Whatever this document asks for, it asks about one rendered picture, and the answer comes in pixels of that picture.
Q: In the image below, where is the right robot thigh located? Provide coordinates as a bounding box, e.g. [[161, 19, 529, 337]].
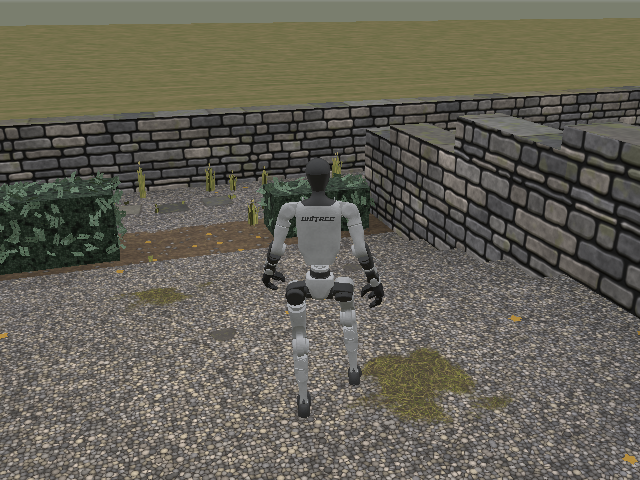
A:
[[333, 277, 355, 327]]

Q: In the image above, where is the robot left hand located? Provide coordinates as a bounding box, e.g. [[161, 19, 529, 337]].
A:
[[262, 271, 285, 290]]

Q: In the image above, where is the robot right hand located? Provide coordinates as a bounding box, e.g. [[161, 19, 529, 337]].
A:
[[361, 283, 384, 308]]

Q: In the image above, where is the right robot forearm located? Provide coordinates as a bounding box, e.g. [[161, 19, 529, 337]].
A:
[[358, 242, 381, 287]]

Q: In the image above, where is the left robot forearm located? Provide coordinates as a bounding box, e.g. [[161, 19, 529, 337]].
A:
[[264, 240, 281, 275]]

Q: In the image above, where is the right robot upper arm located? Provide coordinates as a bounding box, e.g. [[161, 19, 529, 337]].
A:
[[339, 201, 368, 258]]

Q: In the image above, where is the left robot upper arm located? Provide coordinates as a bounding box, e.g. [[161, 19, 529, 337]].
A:
[[270, 202, 298, 256]]

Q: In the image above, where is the humanoid robot torso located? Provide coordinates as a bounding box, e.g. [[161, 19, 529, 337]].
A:
[[295, 197, 343, 300]]

